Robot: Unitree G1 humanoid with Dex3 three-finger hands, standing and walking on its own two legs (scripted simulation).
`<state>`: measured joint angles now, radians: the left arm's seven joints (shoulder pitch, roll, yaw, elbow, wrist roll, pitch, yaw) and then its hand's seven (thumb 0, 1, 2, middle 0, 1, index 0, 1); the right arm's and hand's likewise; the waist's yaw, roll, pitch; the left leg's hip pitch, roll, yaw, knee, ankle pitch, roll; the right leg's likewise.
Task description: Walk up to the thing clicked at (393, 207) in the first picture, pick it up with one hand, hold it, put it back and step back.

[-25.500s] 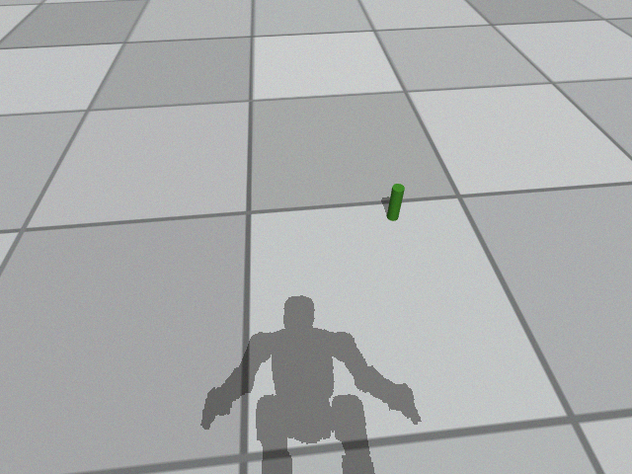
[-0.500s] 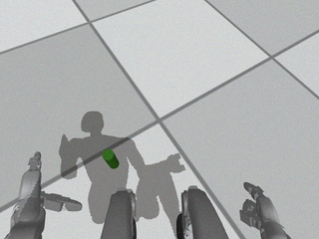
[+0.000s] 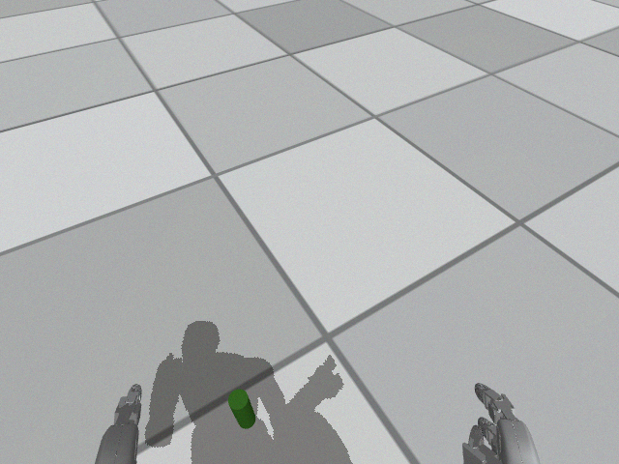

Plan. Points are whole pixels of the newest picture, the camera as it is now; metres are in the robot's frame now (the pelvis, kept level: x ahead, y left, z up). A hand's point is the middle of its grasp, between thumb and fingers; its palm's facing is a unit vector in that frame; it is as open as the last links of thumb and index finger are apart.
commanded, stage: home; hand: left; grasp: from the side
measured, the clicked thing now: (242, 409) +0.40 +0.19 -0.63
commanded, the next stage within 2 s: stand in 1.64 s
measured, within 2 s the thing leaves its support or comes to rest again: neither
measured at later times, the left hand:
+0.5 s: hand out of the picture +0.15 +0.18 -0.05, palm faces +0.10 -0.95 -0.29, open 17.6 cm
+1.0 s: hand out of the picture +0.15 +0.17 -0.05, palm faces +0.10 -0.95 -0.29, open 17.5 cm
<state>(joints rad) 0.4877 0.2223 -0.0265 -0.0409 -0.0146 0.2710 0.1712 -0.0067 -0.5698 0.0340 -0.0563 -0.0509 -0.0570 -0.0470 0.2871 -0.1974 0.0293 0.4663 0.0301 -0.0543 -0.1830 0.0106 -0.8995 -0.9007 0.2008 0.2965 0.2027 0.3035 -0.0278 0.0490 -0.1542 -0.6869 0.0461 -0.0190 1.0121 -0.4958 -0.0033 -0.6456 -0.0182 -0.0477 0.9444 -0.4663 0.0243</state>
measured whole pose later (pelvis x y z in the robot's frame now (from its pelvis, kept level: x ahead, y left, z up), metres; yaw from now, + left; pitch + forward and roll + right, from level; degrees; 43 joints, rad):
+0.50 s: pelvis -0.01 -0.01 +0.01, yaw +0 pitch +7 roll -2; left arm 0.46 0.21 -0.01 0.01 -0.01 0.26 0.14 -0.01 -0.56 0.04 -0.05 -0.05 -0.06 -0.05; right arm 0.29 -0.21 0.03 0.50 0.01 -0.11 -0.17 0.01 -0.90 -0.90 0.20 0.30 0.20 0.30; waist -0.03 0.04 -0.10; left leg -0.62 0.05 -0.02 0.96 -0.45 -0.01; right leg -0.59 -0.02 -0.05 0.90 -0.43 0.02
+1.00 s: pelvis -0.02 -0.01 +0.01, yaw +0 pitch +7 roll -2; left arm 0.46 0.21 -0.01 0.01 -0.01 0.25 0.13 -0.01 -0.56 0.04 -0.06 -0.06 -0.06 -0.05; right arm 0.28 -0.21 0.02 0.51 0.01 -0.14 -0.18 0.01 -0.90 -0.90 0.20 0.30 0.20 0.30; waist -0.02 0.04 -0.10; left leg -0.63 0.05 -0.02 0.96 -0.45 -0.01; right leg -0.59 -0.01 -0.05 0.91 -0.43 0.01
